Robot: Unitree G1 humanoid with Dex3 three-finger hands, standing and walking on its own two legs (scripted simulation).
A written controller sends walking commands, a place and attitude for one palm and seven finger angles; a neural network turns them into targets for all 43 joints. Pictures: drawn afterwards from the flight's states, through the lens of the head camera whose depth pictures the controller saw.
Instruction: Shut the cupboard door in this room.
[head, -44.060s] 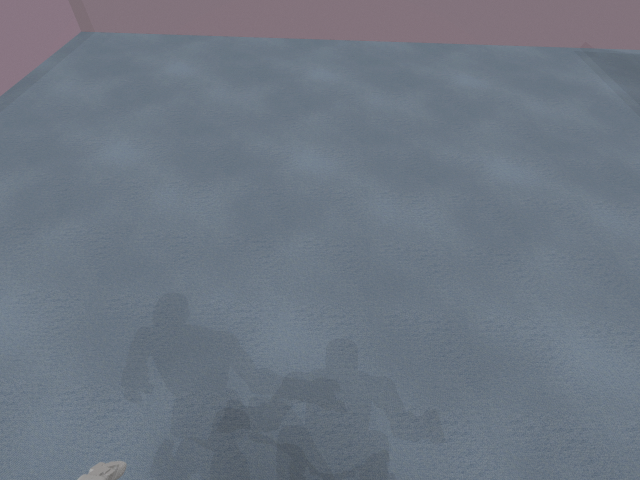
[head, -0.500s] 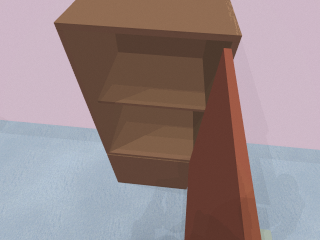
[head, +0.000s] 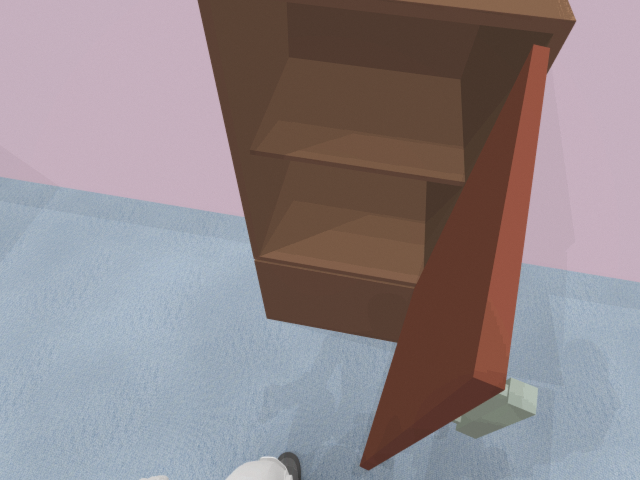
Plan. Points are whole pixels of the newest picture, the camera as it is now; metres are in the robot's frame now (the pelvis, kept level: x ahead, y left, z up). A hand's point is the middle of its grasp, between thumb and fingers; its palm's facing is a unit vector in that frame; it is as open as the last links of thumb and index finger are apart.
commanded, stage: turn or walk to find it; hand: left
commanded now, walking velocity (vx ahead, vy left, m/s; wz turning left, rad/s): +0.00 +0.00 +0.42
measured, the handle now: (469, 403) +0.20 -0.13 +0.07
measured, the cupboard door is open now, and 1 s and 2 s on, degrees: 78 77 77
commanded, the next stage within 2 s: stand and wait in 0.06 s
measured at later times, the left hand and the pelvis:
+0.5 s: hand out of the picture -0.11 +0.16 -0.17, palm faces +0.25 -0.95 -0.20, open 7.4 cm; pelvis -0.04 +0.01 +0.00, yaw +10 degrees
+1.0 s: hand out of the picture -0.09 +0.20 -0.14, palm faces +0.43 -0.86 -0.27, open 7.4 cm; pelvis -0.07 -0.01 +0.01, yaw +24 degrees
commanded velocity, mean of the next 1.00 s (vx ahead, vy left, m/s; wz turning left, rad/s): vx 0.00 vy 0.00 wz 0.29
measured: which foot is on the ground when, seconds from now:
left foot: down 0.00-0.16, up 0.18-0.46, down 0.48-0.76, up 0.78-1.00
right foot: up 0.00-0.12, down 0.14-0.52, up 0.54-0.74, down 0.76-1.00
